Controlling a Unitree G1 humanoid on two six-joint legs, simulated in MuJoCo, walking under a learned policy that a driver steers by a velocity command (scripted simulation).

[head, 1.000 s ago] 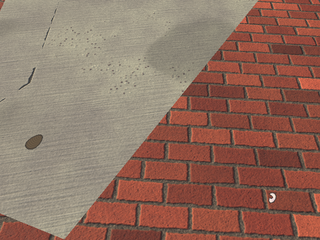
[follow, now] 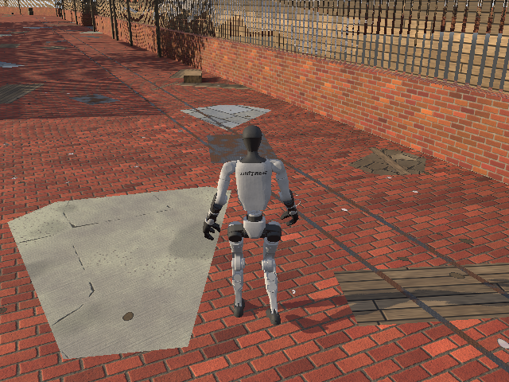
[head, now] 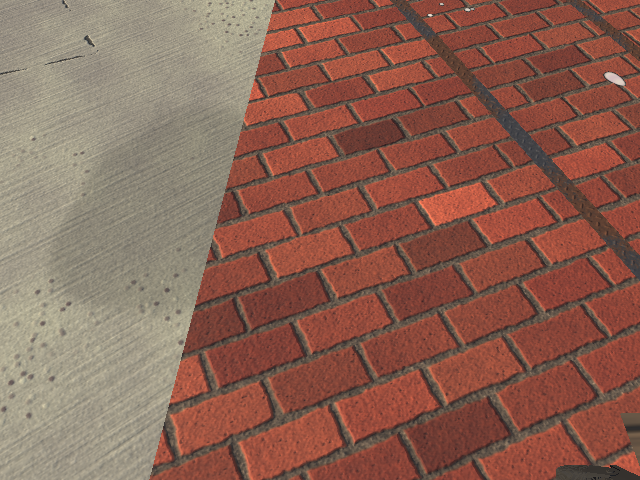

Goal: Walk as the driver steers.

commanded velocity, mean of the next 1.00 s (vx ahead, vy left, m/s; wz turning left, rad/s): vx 0.08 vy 0.00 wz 0.34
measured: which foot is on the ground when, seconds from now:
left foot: down 0.00-0.26, up 0.28-0.56, down 0.58-1.00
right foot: up 0.00-0.22, down 0.24-0.58, up 0.60-1.00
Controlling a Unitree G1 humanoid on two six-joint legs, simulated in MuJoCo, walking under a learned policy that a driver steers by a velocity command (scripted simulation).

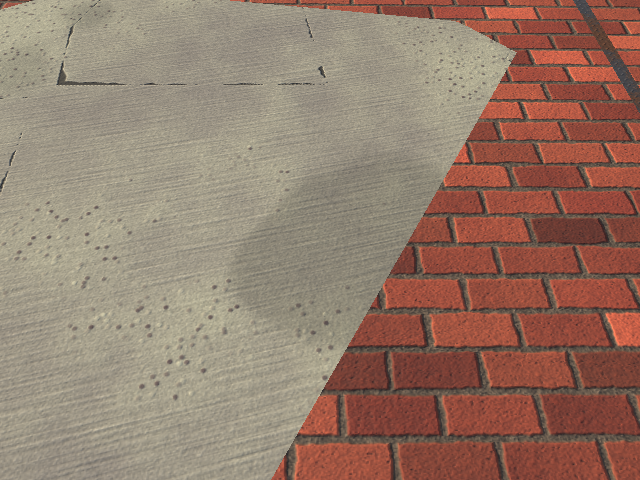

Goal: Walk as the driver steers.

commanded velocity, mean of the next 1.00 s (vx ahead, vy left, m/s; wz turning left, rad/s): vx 0.45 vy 0.00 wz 0.12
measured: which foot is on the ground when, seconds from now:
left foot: down 0.00-0.08, up 0.10-0.48, down 0.50-1.00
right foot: up 0.00-0.06, down 0.08-0.52, up 0.54-1.00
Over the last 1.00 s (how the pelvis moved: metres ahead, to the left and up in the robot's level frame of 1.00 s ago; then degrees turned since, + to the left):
0.06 0.04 0.02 26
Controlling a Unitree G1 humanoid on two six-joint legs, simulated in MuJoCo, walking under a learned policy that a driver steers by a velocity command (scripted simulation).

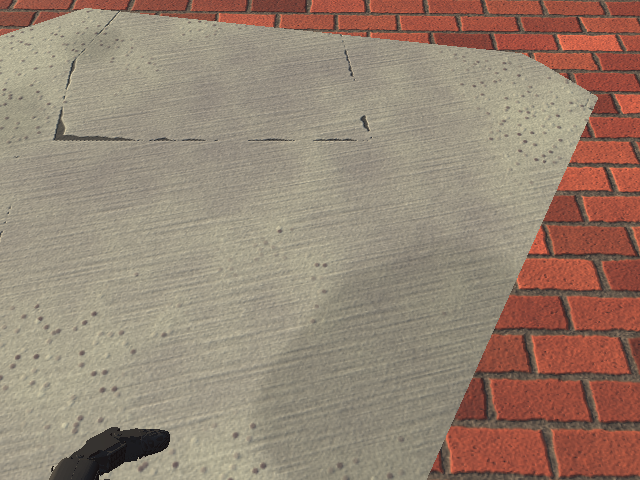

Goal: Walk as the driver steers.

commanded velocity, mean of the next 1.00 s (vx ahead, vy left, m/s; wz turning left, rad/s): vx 0.15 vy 0.00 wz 0.00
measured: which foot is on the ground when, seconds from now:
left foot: down 0.00-0.04, up 0.06-0.36, down 0.38-0.88, up 0.90-1.00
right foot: up 0.00-0.00, down 0.02-1.00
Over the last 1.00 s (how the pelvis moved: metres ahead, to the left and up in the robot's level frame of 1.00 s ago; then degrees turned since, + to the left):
0.46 0.05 -0.02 5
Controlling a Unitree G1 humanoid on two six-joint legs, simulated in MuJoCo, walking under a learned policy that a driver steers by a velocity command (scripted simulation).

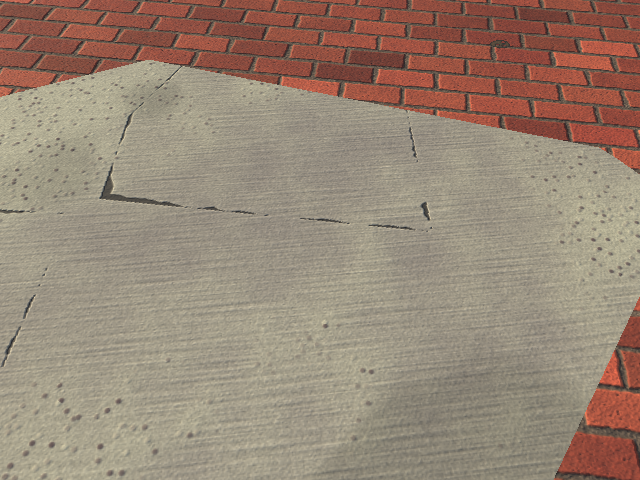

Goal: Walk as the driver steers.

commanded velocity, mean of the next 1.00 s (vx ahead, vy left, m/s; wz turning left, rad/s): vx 0.47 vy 0.00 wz -0.47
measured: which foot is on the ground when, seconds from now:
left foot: up 0.00-0.06, down 0.08-0.58, up 0.60-1.00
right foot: down 0.00-0.08, up 0.10-0.56, down 0.58-1.00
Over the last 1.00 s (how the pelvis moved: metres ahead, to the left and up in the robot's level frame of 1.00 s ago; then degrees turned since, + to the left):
0.22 0.02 0.00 0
